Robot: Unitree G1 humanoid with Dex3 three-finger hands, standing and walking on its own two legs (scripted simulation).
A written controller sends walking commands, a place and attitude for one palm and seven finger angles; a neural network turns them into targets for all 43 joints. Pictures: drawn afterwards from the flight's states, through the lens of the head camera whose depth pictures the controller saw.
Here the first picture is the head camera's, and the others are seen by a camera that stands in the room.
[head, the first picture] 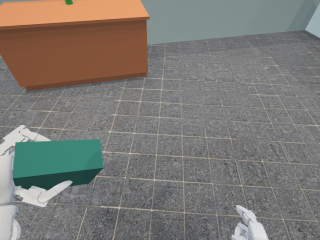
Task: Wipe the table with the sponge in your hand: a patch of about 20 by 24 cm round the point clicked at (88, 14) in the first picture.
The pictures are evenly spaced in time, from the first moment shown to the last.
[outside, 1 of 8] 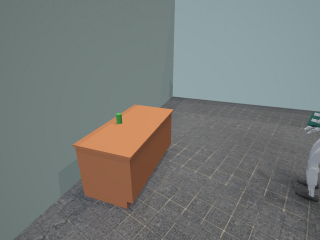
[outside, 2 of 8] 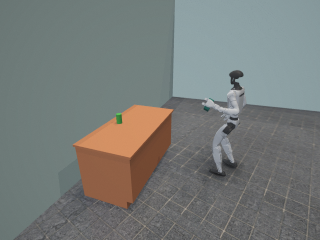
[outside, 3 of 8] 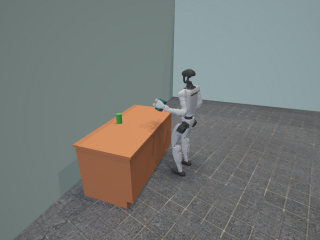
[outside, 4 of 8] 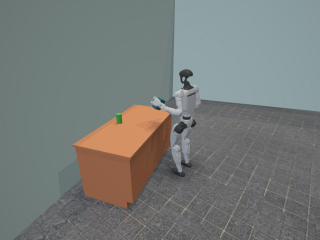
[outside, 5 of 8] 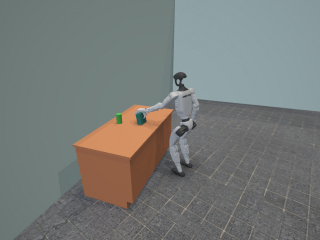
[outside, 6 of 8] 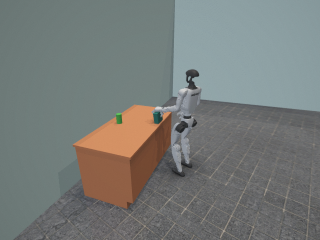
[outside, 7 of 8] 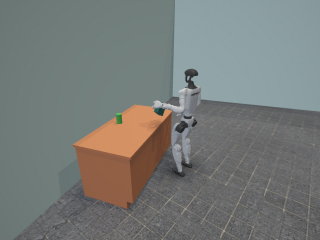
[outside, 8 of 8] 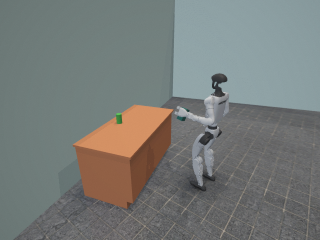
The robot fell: no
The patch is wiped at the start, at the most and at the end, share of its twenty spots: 0.00 0.95 0.95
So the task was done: yes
